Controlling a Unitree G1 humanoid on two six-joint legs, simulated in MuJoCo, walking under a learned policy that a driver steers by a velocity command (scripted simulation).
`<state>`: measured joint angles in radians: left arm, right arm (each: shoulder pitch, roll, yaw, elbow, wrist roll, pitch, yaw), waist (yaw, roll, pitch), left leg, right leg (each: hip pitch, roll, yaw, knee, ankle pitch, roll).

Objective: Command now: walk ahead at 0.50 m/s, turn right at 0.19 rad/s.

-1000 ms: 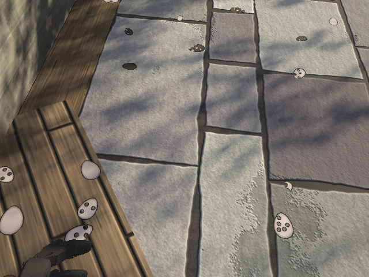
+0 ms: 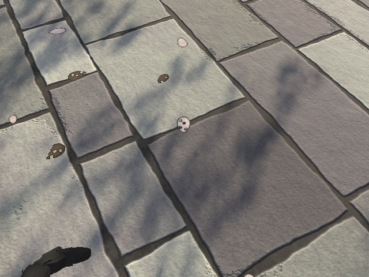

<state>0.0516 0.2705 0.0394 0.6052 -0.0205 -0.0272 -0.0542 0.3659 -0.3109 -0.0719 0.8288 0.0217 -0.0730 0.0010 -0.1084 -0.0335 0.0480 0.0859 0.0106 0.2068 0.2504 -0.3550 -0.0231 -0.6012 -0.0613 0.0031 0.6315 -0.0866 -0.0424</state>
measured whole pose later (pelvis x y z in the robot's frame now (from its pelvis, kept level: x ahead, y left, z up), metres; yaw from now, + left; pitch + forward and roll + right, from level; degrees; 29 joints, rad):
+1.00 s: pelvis +0.54 +0.09 +0.01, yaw +29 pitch +2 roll +0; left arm 0.03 0.28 0.04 0.69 0.00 -0.10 -0.02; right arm 0.34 -0.30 -0.07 0.72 0.02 -0.04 -0.01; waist -0.08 -0.04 0.03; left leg -0.10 -0.11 -0.17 0.40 -0.32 0.07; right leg -0.57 -0.03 0.10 0.53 0.03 0.06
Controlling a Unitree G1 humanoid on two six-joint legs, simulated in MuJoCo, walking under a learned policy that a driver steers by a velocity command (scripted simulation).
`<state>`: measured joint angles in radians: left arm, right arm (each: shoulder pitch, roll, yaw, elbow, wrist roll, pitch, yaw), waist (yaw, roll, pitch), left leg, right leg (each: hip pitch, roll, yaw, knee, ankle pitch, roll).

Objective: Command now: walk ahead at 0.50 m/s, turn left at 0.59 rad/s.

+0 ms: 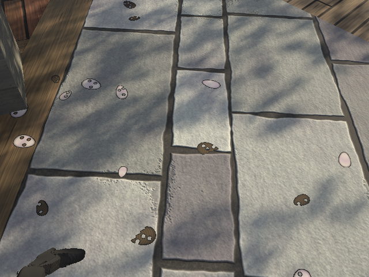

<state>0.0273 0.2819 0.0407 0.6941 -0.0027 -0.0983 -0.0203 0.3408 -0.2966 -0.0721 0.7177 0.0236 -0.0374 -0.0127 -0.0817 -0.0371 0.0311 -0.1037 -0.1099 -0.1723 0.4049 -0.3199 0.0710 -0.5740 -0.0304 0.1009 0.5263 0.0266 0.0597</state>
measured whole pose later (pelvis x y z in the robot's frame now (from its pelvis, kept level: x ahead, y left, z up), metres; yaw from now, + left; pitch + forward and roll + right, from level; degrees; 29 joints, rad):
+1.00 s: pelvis +0.51 -0.03 -0.02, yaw -15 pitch +2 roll +3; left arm 0.06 0.28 0.05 0.64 -0.02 -0.02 -0.06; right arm 0.34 -0.31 -0.09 0.83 0.02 -0.06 -0.01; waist -0.09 -0.03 0.04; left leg 0.10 0.04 0.25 0.31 -0.41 -0.06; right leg -0.57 -0.05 -0.03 0.63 -0.12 -0.07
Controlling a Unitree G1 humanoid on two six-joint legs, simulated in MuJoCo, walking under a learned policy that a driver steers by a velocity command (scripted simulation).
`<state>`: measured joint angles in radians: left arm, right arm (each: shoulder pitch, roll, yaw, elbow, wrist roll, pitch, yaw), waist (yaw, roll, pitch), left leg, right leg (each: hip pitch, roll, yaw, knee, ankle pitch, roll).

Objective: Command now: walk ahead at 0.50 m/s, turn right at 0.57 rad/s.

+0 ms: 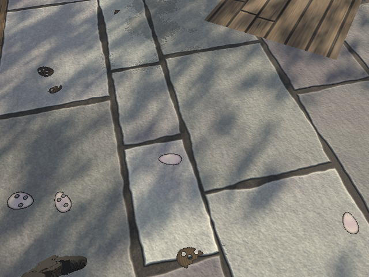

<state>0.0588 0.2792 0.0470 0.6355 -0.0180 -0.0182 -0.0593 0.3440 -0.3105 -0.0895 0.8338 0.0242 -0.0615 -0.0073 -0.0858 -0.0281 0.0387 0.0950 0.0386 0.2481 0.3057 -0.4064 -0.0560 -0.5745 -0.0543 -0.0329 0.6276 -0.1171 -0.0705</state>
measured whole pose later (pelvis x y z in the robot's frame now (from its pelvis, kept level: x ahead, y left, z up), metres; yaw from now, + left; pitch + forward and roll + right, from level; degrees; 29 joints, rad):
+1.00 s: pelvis +0.58 +0.02 +0.01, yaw +19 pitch +2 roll +1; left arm 0.05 0.29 0.03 0.68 0.00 -0.10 -0.02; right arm 0.35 -0.30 -0.07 0.72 0.02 -0.03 -0.01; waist -0.08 -0.03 0.02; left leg -0.11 -0.11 -0.19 0.44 -0.35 0.06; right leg -0.55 -0.02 0.10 0.50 0.01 0.06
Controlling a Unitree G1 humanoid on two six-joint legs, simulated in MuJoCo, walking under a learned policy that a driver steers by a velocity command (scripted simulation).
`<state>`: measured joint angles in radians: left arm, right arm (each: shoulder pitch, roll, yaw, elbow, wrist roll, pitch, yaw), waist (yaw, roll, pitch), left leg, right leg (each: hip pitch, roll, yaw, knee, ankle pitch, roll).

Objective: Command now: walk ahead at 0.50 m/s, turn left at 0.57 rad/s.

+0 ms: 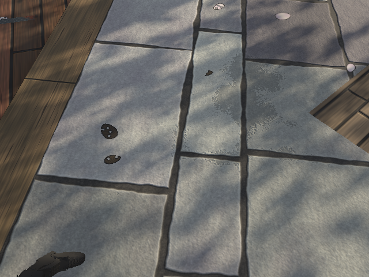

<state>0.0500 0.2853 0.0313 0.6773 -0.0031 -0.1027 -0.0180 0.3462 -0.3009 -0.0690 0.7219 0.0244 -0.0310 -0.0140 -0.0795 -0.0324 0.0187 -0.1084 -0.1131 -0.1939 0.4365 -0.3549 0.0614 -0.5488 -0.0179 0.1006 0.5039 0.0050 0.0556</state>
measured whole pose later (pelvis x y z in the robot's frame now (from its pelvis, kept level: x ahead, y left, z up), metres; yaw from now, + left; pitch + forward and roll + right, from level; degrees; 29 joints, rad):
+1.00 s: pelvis +0.52 -0.03 -0.02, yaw -16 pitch +2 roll +3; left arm 0.06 0.28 0.05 0.63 -0.02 -0.02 -0.06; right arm 0.34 -0.31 -0.09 0.85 0.03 -0.05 -0.01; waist -0.07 -0.03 0.04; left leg 0.09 0.05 0.26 0.38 -0.45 -0.06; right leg -0.54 -0.03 -0.04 0.61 -0.13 -0.09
